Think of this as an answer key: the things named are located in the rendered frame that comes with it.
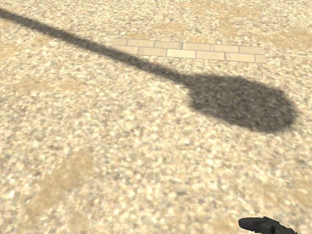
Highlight robot right hand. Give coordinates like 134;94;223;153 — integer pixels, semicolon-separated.
238;216;297;234

